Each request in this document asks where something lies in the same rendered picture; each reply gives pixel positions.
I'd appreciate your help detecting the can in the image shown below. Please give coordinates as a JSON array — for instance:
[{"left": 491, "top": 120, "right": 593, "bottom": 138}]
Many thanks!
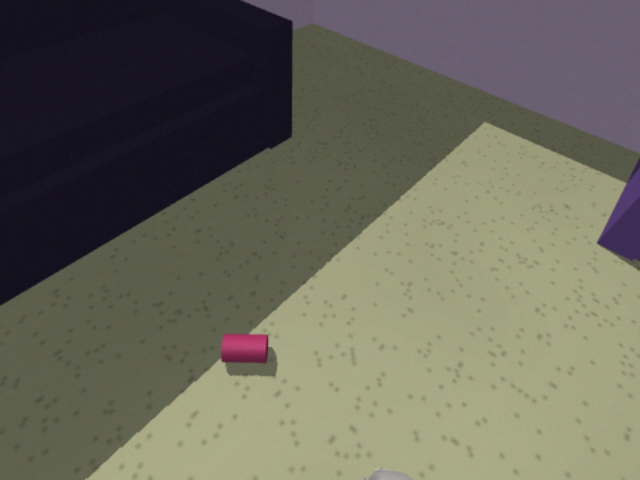
[{"left": 221, "top": 334, "right": 268, "bottom": 363}]

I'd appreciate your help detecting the sofa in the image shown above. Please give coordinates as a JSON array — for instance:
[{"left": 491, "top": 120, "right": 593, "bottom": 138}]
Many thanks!
[{"left": 0, "top": 0, "right": 292, "bottom": 306}]

